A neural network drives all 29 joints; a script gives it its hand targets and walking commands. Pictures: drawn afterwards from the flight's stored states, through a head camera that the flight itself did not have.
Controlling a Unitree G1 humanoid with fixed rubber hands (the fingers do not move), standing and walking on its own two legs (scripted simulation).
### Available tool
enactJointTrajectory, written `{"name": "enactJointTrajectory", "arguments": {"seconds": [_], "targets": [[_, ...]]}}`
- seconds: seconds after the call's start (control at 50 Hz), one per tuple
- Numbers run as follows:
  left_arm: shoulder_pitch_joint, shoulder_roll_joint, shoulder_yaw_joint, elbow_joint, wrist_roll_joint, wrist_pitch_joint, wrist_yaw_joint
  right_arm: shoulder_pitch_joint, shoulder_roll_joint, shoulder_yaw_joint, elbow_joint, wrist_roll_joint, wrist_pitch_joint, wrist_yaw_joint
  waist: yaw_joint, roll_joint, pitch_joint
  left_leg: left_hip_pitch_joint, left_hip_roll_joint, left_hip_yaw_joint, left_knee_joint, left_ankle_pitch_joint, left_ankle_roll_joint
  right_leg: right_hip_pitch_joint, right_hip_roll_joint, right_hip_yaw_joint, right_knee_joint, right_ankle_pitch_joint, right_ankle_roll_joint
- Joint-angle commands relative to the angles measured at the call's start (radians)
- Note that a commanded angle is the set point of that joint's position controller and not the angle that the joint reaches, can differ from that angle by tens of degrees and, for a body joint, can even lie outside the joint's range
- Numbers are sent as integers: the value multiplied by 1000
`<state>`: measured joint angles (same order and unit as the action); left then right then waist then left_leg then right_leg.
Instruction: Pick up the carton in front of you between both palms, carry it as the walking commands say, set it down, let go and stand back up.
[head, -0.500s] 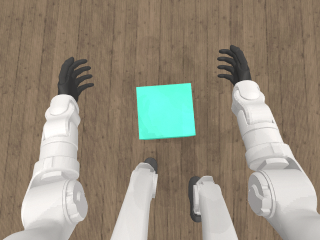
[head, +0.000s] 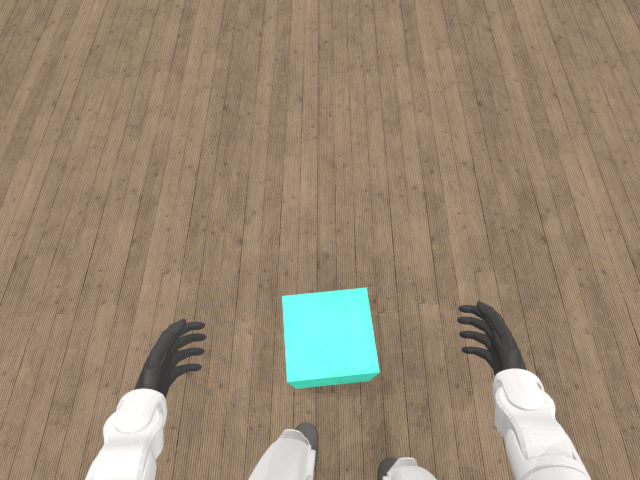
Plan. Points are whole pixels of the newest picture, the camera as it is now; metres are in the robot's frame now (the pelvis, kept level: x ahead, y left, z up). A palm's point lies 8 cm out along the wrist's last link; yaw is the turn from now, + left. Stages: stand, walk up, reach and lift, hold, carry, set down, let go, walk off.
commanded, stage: let go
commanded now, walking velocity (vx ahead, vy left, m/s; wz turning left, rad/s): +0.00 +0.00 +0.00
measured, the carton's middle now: (328, 341) +0.38 +0.04 -0.62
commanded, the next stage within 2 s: stand in 0.74 s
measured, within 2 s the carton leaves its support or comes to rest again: neither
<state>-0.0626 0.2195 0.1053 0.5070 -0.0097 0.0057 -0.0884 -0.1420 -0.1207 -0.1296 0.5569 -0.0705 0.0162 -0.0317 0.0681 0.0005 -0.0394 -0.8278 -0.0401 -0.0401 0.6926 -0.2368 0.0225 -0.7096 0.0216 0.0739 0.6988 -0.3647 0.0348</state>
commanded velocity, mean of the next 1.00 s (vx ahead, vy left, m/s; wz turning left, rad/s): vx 0.00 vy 0.00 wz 0.00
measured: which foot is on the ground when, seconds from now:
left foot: down 0.00-1.00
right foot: down 0.00-1.00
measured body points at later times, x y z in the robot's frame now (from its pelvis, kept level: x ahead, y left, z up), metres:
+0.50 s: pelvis +0.03 -0.04 +0.03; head +0.04 -0.03 +0.48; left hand +0.20 +0.19 -0.05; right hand +0.20 -0.28 -0.04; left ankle +0.04 +0.10 -0.71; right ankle -0.03 -0.14 -0.71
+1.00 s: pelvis +0.03 -0.01 +0.03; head +0.04 +0.01 +0.48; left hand +0.17 +0.27 -0.07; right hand +0.17 -0.31 -0.06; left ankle +0.04 +0.10 -0.71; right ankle -0.03 -0.14 -0.71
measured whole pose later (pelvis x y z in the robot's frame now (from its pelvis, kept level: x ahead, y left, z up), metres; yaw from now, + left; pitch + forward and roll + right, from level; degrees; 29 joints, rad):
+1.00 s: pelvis +0.03 -0.01 +0.03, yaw -1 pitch +0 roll +0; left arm 0.23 0.34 0.06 0.64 0.04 0.03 0.01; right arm 0.18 -0.32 -0.05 0.74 -0.05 0.01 -0.02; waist 0.00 -0.05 0.01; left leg -0.26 -0.02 -0.02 0.53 -0.27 0.01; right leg -0.13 0.02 0.08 0.49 -0.36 0.01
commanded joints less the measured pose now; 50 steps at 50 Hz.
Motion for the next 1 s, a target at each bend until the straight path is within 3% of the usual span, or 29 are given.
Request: {"name": "enactJointTrajectory", "arguments": {"seconds": [0.0, 0.16, 0.3, 0.44, 0.56, 0.58, 0.62, 0.72, 0.74, 0.8, 0.84, 0.98], "targets": [[106, 66, -6, -120, -11, -31, 15, 88, -91, -5, -97, 9, -38, 15, -10, 49, -407, 754, 28, -38, -70, 500, -47, 20, 52, -79, -148, 176, -21], [248, 79, -34, -177, -14, -18, 23, 255, -133, 35, -153, 39, -37, 49, -43, -36, -149, 784, -4, 22, -231, 313, -47, 352, 17, -51, -310, 251, -17], [252, 104, -34, -174, 9, 49, 14, 307, -143, 70, -192, 61, 23, 78, -56, -69, 49, 868, -26, 57, -260, 202, -46, 363, -25, -31, -399, 198, -17], [262, 105, -21, -170, 34, 101, 17, 303, -156, 79, -215, 66, 73, 90, -48, -32, 100, 912, -31, 58, -252, 229, -45, 406, -31, -23, -398, 271, -16], [270, 102, -21, -173, 35, 108, 19, 316, -165, 67, -211, 57, 85, 88, -56, -35, 67, 924, -30, 47, -251, 287, -41, 459, -16, -25, -362, 375, -9], [256, 143, -18, -217, 52, 156, 45, 373, -158, 65, -161, 80, 59, 66, -73, -17, 1, 871, -49, 50, -228, 276, -38, 539, -10, -20, -322, 491, -6], [264, 117, -29, -210, 40, 169, 63, 352, -167, 81, -176, 75, 49, 55, -66, -48, 8, 832, -48, 42, -227, 275, -35, 540, -11, -23, -300, 537, 2], [266, 110, -37, -211, 25, 181, 78, 333, -178, 78, -176, 73, 49, 53, -57, -36, 21, 826, -38, 32, -228, 288, -39, 495, -2, -36, -299, 459, -7], [244, 222, -8, -83, 45, 117, 110, 327, -291, 56, -24, 19, 32, 23, -54, -132, 45, 709, 69, 0, -192, 276, -34, 454, -34, -19, -295, 283, 5], [240, 199, -18, -49, 57, 50, 113, 317, -296, 49, 25, 13, 3, 7, -73, -26, 49, 641, 82, -29, -234, 76, -18, 462, -46, 25, -312, 91, -20], [239, 199, -18, -20, 56, 31, 102, 281, -300, 48, 50, 18, -9, 10, -65, 15, 46, 621, 92, -48, -254, 30, -11, 466, -47, 27, -295, 93, -28], [258, 238, -26, 78, 51, 0, 105, 269, -334, 52, 134, 26, -28, 9, -69, 25, -10, 661, 118, -68, -245, 195, -3, 515, -61, 38, -277, 220, -30]]}}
